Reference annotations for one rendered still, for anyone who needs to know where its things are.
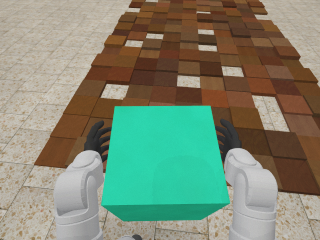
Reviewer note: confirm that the carton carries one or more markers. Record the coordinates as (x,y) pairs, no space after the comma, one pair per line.
(164,164)

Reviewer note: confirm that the robot left forearm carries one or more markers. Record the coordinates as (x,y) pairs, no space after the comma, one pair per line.
(75,196)

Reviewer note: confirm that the robot right forearm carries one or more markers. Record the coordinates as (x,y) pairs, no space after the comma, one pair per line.
(255,193)

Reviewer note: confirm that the robot left hand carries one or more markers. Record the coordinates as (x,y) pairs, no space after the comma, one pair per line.
(94,142)

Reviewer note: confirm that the robot right hand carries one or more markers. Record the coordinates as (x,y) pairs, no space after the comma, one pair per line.
(231,139)

